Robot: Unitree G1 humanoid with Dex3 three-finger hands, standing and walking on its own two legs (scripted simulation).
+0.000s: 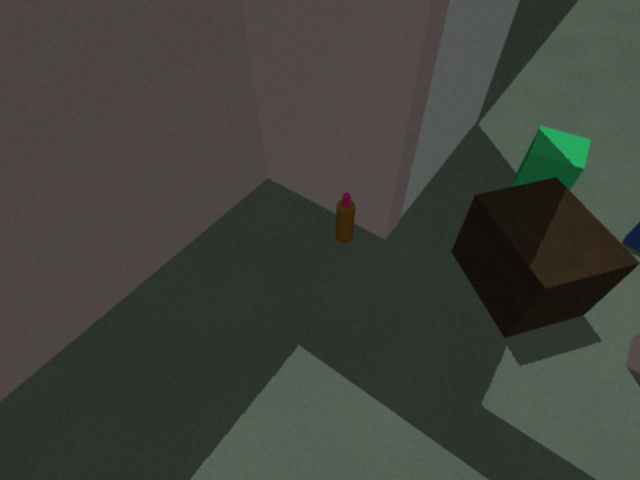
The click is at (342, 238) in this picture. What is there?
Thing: necked bottle
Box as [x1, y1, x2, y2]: [336, 193, 354, 242]
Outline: 348,193 344,193 343,198 337,203 336,238 340,242 348,242 352,237 354,203 349,199
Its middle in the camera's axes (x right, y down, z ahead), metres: +0.10 -0.10 +1.53
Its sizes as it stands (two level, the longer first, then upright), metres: 0.071 0.071 0.248
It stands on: the floor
